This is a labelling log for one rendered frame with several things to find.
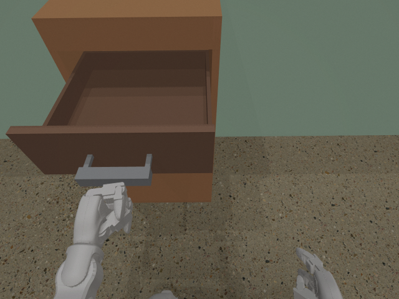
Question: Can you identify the drawer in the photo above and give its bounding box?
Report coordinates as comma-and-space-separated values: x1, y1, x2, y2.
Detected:
6, 50, 215, 174

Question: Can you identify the robot left forearm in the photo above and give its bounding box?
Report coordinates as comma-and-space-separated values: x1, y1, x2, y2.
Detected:
53, 243, 104, 299

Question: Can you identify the cabinet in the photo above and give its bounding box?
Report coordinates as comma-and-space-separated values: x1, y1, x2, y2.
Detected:
31, 0, 222, 203

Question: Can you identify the robot right hand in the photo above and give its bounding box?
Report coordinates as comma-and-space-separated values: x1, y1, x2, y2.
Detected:
293, 247, 343, 299

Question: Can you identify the handle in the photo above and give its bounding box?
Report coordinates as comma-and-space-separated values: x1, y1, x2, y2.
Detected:
75, 154, 153, 186

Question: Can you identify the robot left hand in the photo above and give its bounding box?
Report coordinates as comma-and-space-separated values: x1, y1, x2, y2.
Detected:
73, 182, 133, 248

